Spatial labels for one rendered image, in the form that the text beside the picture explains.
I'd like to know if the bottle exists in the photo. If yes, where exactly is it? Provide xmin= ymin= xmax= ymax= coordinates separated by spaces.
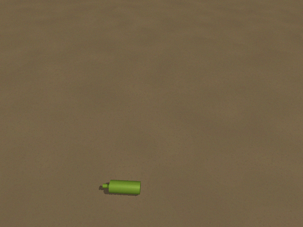
xmin=102 ymin=180 xmax=141 ymax=194

